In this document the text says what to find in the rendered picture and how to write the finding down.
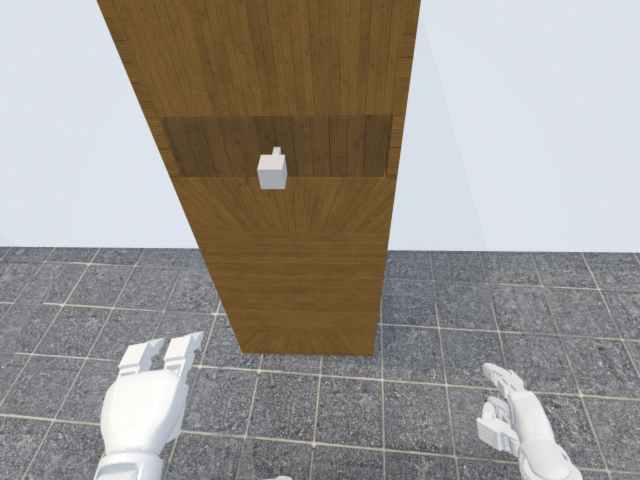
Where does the drawer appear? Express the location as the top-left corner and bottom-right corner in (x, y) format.
(160, 115), (390, 177)

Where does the handle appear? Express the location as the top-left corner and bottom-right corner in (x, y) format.
(257, 147), (287, 189)

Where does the robot left hand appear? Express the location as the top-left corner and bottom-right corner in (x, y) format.
(100, 331), (204, 456)

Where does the left robot forearm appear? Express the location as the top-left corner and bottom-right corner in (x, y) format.
(94, 450), (163, 480)

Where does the robot right hand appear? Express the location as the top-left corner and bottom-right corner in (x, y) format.
(476, 363), (556, 458)

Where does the cabinet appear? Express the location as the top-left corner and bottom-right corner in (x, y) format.
(97, 0), (421, 356)

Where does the right robot forearm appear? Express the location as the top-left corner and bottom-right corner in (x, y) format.
(518, 439), (583, 480)

